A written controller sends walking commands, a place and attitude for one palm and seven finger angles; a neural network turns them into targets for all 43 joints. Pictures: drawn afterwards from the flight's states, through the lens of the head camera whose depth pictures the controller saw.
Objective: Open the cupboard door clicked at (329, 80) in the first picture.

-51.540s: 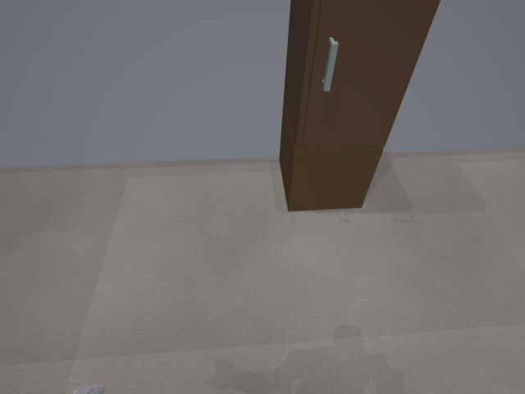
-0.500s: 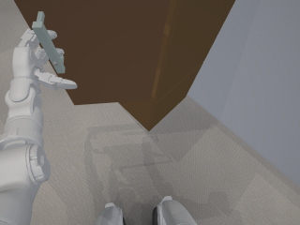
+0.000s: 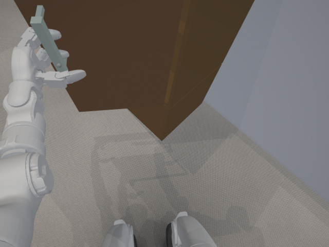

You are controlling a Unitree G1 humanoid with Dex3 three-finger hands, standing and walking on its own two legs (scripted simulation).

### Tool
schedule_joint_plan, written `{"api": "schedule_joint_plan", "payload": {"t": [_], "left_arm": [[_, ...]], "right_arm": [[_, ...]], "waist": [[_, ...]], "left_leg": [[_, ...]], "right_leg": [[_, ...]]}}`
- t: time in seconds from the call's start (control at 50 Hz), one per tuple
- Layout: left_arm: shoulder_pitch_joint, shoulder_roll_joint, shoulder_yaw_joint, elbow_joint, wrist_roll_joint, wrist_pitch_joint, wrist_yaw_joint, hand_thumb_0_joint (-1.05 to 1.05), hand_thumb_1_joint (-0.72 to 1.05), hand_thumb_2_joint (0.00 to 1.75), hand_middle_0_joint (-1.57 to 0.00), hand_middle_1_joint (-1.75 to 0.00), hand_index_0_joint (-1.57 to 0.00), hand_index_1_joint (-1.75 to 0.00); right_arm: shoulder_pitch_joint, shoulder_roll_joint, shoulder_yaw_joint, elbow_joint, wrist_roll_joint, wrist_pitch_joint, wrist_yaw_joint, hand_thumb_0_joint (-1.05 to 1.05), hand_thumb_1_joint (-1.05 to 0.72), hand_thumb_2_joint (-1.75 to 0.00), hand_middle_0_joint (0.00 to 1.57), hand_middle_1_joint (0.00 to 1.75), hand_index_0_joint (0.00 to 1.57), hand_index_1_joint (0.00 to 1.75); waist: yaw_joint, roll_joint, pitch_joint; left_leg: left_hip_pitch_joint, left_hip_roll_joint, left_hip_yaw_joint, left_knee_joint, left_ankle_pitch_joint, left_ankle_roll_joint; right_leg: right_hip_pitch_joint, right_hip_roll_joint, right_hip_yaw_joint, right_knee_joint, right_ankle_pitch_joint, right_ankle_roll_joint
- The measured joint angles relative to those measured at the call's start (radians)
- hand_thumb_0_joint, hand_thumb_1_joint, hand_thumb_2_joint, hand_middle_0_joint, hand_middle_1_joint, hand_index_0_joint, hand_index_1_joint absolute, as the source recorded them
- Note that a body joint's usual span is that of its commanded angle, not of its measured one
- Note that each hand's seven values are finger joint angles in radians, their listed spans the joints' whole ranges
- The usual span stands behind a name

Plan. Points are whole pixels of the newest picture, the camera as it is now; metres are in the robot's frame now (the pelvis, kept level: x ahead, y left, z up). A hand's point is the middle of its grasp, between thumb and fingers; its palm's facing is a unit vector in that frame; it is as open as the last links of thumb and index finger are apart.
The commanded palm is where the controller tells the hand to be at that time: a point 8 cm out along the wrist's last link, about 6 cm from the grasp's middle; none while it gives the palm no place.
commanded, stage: close the thumb around the handle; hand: left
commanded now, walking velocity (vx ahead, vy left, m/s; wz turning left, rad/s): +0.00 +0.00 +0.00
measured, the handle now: (53, 44) +0.58 +0.21 +0.08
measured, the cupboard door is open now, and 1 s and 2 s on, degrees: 52 69 100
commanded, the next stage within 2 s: pull the door open along its arc in 0.40 s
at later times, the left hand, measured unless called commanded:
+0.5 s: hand (64, 63) +0.52 +0.19 +0.08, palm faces +0.05 -1.00 -0.01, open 5.5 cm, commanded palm +0.50 +0.23 +0.08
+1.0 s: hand (73, 94) +0.44 +0.16 +0.08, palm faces +0.09 -1.00 +0.03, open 5.8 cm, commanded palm +0.38 +0.21 +0.08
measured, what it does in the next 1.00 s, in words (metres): stands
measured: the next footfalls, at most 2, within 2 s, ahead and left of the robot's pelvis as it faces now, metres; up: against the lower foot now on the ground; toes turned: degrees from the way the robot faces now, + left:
none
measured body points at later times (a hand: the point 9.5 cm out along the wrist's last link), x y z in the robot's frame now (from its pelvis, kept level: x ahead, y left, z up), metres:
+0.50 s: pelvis +0.01 +0.00 +0.00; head +0.14 +0.02 +0.43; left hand +0.52 +0.24 +0.08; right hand +0.00 -0.26 -0.11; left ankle +0.00 +0.09 -0.67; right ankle +0.02 -0.12 -0.67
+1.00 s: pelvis +0.03 +0.00 +0.02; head +0.12 +0.00 +0.46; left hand +0.43 +0.21 +0.08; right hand +0.09 -0.26 -0.09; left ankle +0.00 +0.09 -0.67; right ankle +0.02 -0.12 -0.67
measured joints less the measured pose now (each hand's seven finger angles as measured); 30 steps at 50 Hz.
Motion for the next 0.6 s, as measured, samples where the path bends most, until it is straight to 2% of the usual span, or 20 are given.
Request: {"api": "schedule_joint_plan", "payload": {"t": [0.18, 0.34, 0.6], "left_arm": [[-0.007, -0.003, -0.010, -0.003, -0.005, 0.003, 0.000, 0.00, 0.37, 0.68, -0.36, -1.29, -0.36, -1.29], [0.024, -0.036, -0.012, -0.040, -0.005, -0.002, 0.013, 0.01, 0.74, 0.83, -0.39, -1.33, -0.39, -1.33], [0.053, -0.049, -0.006, -0.053, -0.005, -0.003, 0.033, 0.01, 0.77, 0.83, -0.36, -1.35, -0.36, -1.35]], "right_arm": [[0.007, 0.005, 0.000, 0.010, -0.003, 0.001, 0.002, 0.01, -0.90, -0.90, 0.21, 0.30, 0.21, 0.30], [0.011, 0.008, -0.008, 0.007, -0.005, 0.008, 0.012, 0.01, -0.90, -0.90, 0.21, 0.30, 0.21, 0.30], [0.000, 0.013, -0.012, -0.006, -0.001, 0.013, 0.013, 0.01, -0.90, -0.90, 0.21, 0.30, 0.21, 0.30]], "waist": [[0.001, 0.003, -0.002], [0.008, 0.007, -0.012], [0.010, 0.006, -0.013]], "left_leg": [[-0.004, -0.001, -0.004, 0.001, -0.004, 0.000], [0.012, 0.000, 0.002, -0.009, -0.008, 0.000], [0.038, 0.001, 0.007, -0.026, -0.008, -0.004]], "right_leg": [[-0.001, -0.001, -0.003, -0.002, -0.004, 0.001], [0.011, 0.001, 0.003, -0.010, -0.007, 0.002], [0.032, 0.004, 0.009, -0.020, -0.008, -0.001]]}}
